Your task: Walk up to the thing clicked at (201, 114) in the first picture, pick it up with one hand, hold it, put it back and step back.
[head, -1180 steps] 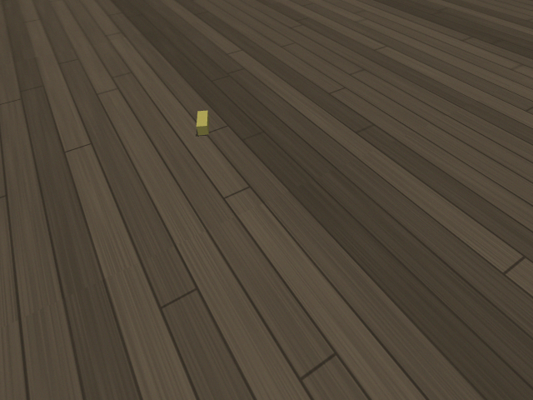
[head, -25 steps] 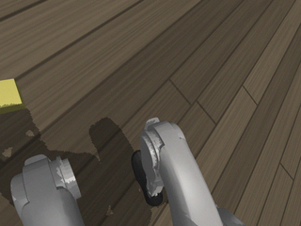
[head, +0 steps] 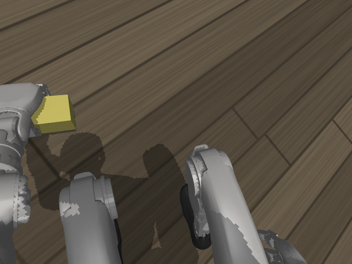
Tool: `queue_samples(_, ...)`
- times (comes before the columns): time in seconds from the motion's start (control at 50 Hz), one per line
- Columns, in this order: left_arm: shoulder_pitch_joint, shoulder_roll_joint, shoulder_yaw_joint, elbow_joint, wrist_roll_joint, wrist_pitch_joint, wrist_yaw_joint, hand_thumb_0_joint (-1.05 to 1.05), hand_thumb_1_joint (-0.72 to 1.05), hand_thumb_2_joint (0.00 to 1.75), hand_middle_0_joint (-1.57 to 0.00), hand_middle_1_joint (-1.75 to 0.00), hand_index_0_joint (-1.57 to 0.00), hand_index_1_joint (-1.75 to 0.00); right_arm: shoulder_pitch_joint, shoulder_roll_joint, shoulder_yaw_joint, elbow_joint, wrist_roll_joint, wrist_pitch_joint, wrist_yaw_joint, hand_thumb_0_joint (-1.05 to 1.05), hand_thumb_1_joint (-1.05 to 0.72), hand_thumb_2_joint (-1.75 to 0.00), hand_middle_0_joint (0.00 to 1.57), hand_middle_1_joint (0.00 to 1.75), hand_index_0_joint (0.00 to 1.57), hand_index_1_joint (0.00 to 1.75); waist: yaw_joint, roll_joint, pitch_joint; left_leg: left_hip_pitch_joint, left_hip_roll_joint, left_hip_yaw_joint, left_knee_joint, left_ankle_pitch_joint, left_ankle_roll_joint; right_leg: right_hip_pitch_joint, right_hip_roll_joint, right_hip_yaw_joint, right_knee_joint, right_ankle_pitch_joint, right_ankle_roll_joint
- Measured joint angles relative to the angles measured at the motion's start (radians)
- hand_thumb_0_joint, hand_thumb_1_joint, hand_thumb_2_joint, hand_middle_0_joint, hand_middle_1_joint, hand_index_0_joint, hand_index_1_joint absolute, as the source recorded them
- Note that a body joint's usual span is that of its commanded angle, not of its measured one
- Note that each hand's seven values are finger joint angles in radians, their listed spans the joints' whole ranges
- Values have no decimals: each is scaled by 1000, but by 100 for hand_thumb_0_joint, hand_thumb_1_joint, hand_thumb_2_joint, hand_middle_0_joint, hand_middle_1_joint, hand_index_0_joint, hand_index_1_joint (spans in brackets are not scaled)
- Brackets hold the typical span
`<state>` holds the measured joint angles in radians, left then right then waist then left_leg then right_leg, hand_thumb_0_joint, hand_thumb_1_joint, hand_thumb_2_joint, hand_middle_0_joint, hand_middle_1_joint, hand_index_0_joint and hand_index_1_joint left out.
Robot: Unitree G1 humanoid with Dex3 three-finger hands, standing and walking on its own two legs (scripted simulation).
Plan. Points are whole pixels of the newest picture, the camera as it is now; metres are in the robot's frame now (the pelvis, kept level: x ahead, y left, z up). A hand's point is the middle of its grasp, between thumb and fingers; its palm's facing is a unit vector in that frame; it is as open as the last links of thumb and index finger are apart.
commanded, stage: settle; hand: left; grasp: from above
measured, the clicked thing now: (31, 116) +0.48 +0.27 -0.20
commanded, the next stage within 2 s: lift in 0.02 s
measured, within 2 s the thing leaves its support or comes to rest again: neither
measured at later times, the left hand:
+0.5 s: hand (10, 116) +0.45 +0.28 -0.10, palm faces -0.49 -0.06 -0.87, open 9.9 cm
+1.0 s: hand out of the picture +0.38 +0.28 +0.07, palm faces -0.45 -0.09 -0.89, open 9.9 cm
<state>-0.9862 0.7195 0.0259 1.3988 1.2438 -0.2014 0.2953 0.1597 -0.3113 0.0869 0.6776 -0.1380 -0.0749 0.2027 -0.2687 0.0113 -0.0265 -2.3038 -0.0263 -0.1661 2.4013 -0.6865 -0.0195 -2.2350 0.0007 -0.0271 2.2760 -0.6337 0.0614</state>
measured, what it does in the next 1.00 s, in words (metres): rises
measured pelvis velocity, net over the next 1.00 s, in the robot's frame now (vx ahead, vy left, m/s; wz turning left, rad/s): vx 0.00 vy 0.00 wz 0.09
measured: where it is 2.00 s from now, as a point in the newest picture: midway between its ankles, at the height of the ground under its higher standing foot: (157, 244)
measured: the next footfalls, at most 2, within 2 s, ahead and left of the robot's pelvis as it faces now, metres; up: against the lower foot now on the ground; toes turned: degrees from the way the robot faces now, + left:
none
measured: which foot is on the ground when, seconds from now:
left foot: down 0.00-1.00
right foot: down 0.00-1.00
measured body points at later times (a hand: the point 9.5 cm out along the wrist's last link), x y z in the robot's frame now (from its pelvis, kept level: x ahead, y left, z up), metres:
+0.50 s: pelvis +0.00 +0.00 +0.04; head +0.22 +0.06 +0.43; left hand +0.47 +0.28 -0.05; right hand +0.05 -0.27 -0.07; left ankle +0.07 +0.13 -0.30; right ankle +0.12 -0.14 -0.30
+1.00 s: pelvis +0.00 +0.00 +0.17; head +0.17 +0.04 +0.59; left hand +0.40 +0.28 +0.12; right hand +0.14 -0.26 +0.06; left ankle +0.07 +0.13 -0.30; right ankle +0.12 -0.15 -0.30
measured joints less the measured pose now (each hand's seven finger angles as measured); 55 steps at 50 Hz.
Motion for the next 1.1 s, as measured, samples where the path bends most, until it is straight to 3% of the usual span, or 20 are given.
queue_samples(0.22, 9, -9, 9, -43, 9, -7, 10, 0, -5, 63, -68, -68, -70, -61, 34, 9, -20, 18, 15, 37, -48, 0, -91, -90, 21, 30, 20, 30, 5, 5, -18, 9, 0, 11, -31, 12, -4, 1, -4, 8, -19, 9, -1)
queue_samples(0.38, 61, -47, 0, -131, -51, 41, -65, 0, -5, 63, -68, -68, -70, -61, 53, 25, -45, 21, 50, 64, -66, 0, -91, -90, 21, 30, 20, 30, 25, 24, -55, 44, 4, 32, -87, 12, 4, 33, -10, 20, -66, 4, -5)
queue_samples(0.64, 225, -91, -32, -383, -130, 47, -186, 0, -5, 63, -68, -67, -70, -61, 48, 23, -88, -32, 96, 110, -100, 0, -91, -91, 21, 30, 20, 30, 91, 34, -104, 177, 12, 59, -228, 20, 17, 160, -22, 30, -197, 9, -1)
queue_samples(0.86, 385, -142, -79, -566, -182, 88, -213, 0, -5, 63, -68, -67, -70, -60, 11, 35, -112, -53, 132, 130, -146, 0, -91, -90, 21, 30, 20, 30, 137, 29, -144, 383, 23, 78, -411, 32, 19, 356, -28, 33, -372, 25, 4)
queue_samples(1.1, 545, -206, -125, -689, -227, 149, -239, 0, -5, 63, -68, -67, -71, -60, 4, 66, -112, -28, 160, 132, -203, 0, -90, -90, 21, 30, 20, 30, 169, 34, -153, 724, 43, 103, -690, 72, 16, 679, -25, 37, -636, 70, 0)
